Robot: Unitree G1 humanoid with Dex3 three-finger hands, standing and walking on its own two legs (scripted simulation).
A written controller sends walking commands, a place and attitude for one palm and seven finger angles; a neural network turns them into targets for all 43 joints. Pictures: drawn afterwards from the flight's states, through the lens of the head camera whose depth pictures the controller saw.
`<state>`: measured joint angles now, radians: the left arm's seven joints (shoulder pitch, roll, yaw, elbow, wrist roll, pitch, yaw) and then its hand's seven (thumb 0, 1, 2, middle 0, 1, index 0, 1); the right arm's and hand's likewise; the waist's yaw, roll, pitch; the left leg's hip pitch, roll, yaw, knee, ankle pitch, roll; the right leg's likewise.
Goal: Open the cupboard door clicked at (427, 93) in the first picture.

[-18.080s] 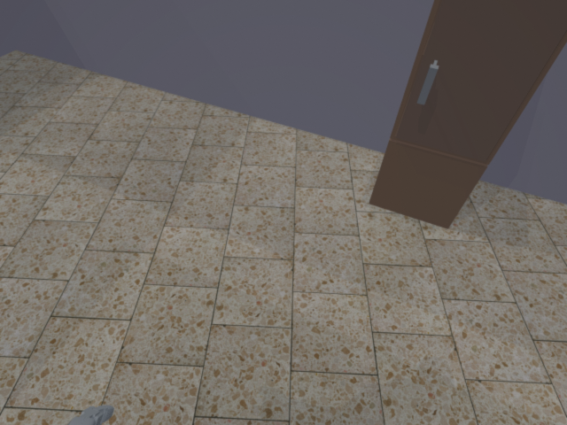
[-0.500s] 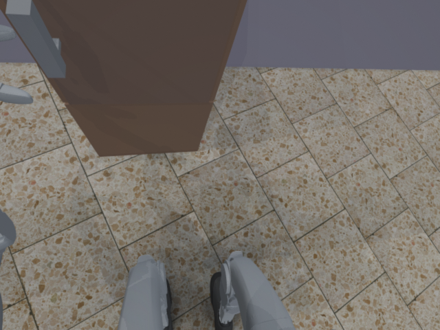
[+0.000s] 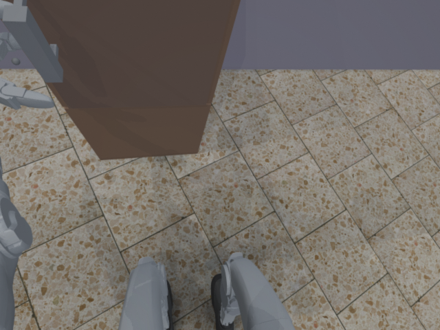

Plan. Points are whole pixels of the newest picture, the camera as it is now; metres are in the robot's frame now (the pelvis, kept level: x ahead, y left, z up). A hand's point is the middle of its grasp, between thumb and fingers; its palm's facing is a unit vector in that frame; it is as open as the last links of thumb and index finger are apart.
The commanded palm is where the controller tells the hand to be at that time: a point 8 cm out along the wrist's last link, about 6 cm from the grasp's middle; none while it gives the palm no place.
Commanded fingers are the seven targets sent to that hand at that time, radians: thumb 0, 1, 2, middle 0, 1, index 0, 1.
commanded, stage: slide the fingers in behind the handle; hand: left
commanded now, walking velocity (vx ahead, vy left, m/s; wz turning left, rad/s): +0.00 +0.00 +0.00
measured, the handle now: (38, 37) +0.58 +0.25 +0.05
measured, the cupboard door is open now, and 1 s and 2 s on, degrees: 0 0 0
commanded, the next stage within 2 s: close the thumb around the handle in 0.96 s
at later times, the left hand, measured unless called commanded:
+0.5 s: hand (41, 60) +0.53 +0.24 +0.05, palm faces +0.09 -1.00 -0.02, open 13.9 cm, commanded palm +0.52 +0.26 +0.05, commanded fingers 0.00 -0.50 0.30 -0.30 -1.20 -0.30 -1.20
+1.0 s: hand (52, 59) +0.54 +0.23 +0.05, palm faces +0.07 -1.00 -0.01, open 13.7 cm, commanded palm +0.52 +0.26 +0.05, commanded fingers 0.00 -0.50 0.30 -0.30 -1.20 -0.30 -1.20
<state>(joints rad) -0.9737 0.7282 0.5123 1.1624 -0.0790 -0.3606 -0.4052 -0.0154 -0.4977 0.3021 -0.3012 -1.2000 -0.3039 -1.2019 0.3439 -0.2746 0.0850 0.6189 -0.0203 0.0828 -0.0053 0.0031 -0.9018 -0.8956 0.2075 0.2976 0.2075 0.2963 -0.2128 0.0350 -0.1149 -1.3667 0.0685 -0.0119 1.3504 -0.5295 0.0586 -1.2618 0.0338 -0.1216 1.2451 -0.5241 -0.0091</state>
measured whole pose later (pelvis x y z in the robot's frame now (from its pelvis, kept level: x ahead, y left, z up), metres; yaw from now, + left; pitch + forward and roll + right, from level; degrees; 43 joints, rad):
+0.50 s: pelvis +0.00 +0.00 +0.00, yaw +1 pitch +30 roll -6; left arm -0.97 0.63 0.46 1.18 -0.07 -0.41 -0.29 -0.02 -0.50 0.30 -0.30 -1.20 -0.31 -1.22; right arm 0.34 -0.26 0.07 0.63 -0.03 0.08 0.01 0.00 -0.90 -0.90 0.21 0.30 0.21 0.30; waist -0.20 0.04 -0.12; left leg -1.34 0.06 -0.01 1.34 -0.53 0.05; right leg -1.25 0.03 -0.11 1.25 -0.54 -0.02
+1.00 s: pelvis +0.00 -0.01 +0.00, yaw +1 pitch +30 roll -6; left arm -0.98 0.62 0.46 1.20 -0.05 -0.42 -0.28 -0.02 -0.50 0.30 -0.32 -1.21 -0.34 -1.24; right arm 0.34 -0.27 0.07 0.62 -0.03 0.08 0.01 0.00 -0.90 -0.90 0.21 0.30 0.21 0.30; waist -0.22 0.04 -0.12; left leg -1.34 0.07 -0.01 1.34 -0.53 0.05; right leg -1.24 0.03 -0.11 1.25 -0.53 -0.02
